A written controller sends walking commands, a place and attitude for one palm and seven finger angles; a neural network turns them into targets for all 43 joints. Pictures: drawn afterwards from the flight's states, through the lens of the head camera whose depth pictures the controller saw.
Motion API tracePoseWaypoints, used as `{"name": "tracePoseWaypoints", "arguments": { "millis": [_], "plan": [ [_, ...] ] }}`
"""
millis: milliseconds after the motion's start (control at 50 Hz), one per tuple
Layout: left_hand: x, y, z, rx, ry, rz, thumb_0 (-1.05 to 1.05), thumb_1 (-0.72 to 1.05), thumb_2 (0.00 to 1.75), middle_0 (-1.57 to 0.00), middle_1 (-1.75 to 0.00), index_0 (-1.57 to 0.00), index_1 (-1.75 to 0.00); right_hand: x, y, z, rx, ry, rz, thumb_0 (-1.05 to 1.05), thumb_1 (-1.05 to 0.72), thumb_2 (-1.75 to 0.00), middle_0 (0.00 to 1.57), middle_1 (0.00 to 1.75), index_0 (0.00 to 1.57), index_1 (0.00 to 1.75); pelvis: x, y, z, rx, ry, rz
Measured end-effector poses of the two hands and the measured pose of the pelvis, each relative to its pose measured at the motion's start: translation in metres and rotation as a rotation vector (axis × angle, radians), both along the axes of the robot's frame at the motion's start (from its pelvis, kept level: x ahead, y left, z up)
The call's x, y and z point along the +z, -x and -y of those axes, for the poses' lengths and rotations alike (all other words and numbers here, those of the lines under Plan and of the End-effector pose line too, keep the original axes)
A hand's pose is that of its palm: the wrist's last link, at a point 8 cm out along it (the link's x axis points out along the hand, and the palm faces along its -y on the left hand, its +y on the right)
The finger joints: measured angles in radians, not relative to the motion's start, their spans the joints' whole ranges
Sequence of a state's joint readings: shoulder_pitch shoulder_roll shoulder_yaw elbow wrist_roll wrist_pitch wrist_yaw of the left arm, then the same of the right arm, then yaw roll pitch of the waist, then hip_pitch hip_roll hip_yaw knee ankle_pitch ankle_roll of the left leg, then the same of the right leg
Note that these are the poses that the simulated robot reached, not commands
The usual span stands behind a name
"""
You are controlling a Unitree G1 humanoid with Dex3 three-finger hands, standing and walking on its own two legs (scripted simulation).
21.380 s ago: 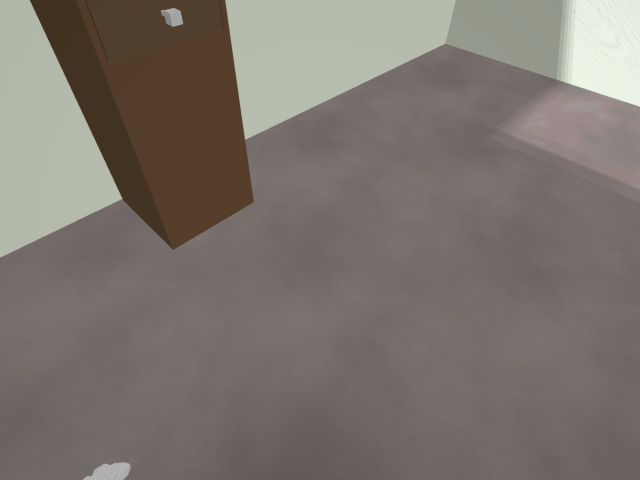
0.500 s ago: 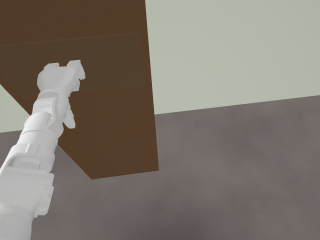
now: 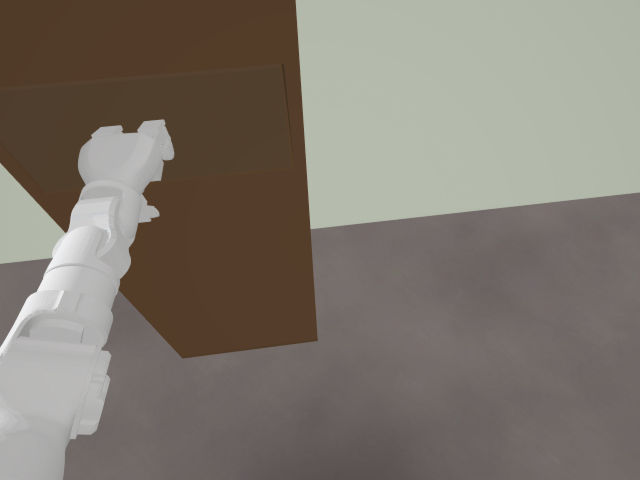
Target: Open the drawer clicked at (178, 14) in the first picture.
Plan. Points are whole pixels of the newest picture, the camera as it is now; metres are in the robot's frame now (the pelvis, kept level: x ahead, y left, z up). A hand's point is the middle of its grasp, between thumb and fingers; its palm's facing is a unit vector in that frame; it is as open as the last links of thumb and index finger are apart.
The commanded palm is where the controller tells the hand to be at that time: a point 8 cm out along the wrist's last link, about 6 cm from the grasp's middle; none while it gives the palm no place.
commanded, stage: close the thumb around the handle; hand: left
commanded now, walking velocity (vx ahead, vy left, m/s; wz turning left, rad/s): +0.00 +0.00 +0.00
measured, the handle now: (146, 154) +0.52 +0.23 +0.11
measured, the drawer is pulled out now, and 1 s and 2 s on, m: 0.00 0.05 0.18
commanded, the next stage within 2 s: pull the drawer open in 0.32 s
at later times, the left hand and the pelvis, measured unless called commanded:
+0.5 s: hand (139, 193) +0.46 +0.24 +0.09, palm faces +0.01 +0.00 -1.00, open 7.1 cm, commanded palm +0.43 +0.24 +0.15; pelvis +0.00 +0.00 +0.00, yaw +0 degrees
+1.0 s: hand (136, 223) +0.42 +0.23 +0.09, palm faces +0.03 -0.04 -1.00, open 7.1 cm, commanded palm +0.37 +0.24 +0.15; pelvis +0.02 +0.00 +0.01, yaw +0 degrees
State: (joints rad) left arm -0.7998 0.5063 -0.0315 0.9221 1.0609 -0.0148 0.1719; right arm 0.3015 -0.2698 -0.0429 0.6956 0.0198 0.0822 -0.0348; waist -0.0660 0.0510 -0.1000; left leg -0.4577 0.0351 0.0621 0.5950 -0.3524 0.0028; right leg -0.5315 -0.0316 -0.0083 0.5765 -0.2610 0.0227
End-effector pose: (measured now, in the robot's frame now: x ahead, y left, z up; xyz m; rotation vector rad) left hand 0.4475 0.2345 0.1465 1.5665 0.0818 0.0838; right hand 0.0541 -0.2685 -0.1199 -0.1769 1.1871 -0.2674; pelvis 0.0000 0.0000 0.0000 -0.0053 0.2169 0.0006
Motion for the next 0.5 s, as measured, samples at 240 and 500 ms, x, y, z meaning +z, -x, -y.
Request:
{"name": "tracePoseWaypoints", "arguments": {
  "millis": [240, 500],
  "plan": [
    [-0.0018, 0.0032, -0.0025, -0.004, 0.023, 0.004, 0.00, 0.57, 0.75, -0.41, -1.33, -0.27, -1.32, 0.0009, -0.0001, 0.0007, -0.001, 0.003, 0.008, 0.00, -0.90, -0.90, 0.20, 0.30, 0.20, 0.30, 0.0002, 0.0003, 0.0010, -0.006, 0.000, -0.002],
    [-0.0031, 0.0045, -0.0011, 0.005, -0.002, 0.010, -0.01, 0.59, 0.74, -0.42, -1.35, -0.23, -1.34, -0.0001, 0.0045, 0.0023, 0.002, 0.005, -0.004, 0.00, -0.90, -0.90, 0.20, 0.30, 0.20, 0.30, -0.0001, 0.0030, 0.0011, 0.001, 0.000, -0.004]
  ]
}}
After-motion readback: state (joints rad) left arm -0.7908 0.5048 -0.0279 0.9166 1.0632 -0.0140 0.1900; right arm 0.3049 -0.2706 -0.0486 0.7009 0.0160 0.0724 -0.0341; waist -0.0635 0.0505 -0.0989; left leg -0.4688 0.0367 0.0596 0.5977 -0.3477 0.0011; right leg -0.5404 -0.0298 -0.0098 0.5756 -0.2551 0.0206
